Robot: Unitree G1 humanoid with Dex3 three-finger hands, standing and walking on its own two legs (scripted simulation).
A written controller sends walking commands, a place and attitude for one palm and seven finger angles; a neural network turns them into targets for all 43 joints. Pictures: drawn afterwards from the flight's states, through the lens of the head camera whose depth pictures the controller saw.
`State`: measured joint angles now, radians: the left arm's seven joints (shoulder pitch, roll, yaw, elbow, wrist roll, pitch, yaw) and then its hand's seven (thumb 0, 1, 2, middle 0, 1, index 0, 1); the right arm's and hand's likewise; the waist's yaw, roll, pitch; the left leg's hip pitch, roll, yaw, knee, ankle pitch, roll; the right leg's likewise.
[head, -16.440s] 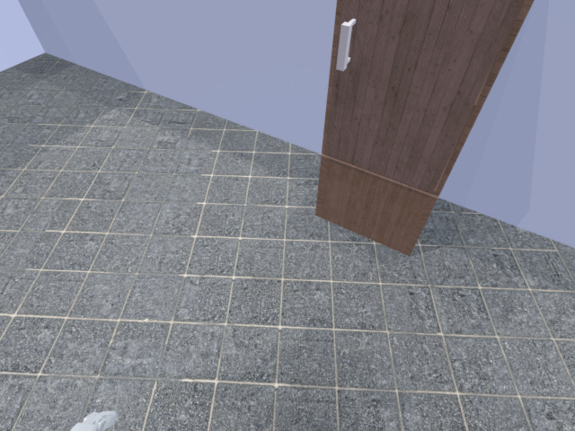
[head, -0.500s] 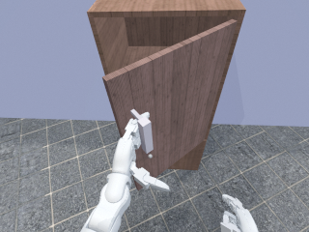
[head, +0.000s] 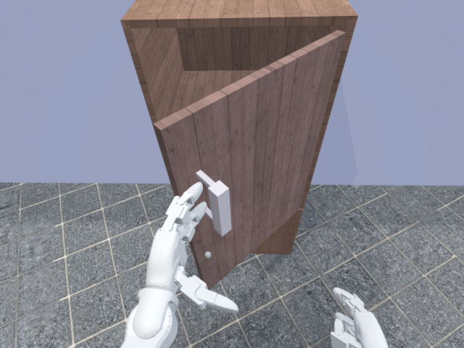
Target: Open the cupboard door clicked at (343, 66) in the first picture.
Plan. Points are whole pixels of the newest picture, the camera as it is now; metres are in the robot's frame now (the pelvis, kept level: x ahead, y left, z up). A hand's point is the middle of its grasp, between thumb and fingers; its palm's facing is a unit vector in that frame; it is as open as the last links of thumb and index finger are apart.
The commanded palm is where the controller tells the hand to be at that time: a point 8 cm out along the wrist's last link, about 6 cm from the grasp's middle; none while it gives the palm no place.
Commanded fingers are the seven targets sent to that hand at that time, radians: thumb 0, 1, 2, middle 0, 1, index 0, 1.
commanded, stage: slide the hand sideways off the handle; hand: left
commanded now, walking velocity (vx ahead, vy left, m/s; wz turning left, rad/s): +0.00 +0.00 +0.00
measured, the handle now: (212, 203) +0.34 +0.05 +0.08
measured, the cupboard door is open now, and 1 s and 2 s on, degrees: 44 43 43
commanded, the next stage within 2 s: draw the hand back to the body in 0.54 s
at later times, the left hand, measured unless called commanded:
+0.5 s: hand (158, 284) +0.20 +0.12 +0.08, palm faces -0.02 -1.00 -0.01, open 16.3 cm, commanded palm +0.18 +0.17 +0.08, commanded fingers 0.00 -0.50 0.30 -0.15 -0.30 -0.15 -0.30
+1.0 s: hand (127, 277) +0.20 +0.15 +0.11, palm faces +0.00 -1.00 -0.05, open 16.3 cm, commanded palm +0.17 +0.21 +0.12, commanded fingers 0.00 -0.50 0.30 -0.15 -0.30 -0.15 -0.30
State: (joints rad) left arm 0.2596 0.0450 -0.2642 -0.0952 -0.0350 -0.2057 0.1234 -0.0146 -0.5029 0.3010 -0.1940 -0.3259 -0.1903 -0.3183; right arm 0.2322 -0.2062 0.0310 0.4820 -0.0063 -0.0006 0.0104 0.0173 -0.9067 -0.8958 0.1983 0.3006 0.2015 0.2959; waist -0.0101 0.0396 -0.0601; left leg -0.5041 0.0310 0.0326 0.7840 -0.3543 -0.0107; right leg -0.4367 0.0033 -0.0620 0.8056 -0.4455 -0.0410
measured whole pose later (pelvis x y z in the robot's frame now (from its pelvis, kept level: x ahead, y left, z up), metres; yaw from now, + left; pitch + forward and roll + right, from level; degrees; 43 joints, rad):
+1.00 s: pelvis +0.01 +0.01 -0.01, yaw +1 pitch +5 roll -1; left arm 0.53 0.19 -0.01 -0.40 -0.20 -0.13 -0.09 -0.01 -0.50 0.30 -0.15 -0.30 -0.15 -0.30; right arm 0.27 -0.22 0.05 0.46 0.03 -0.12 -0.05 0.02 -0.90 -0.90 0.20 0.30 0.20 0.30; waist 0.02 0.06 -0.10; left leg -0.55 0.03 0.01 0.86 -0.40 0.01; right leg -0.45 0.00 -0.08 0.83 -0.47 -0.02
